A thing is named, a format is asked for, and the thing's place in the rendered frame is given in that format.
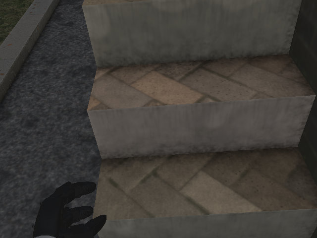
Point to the robot left hand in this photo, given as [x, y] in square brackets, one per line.
[54, 219]

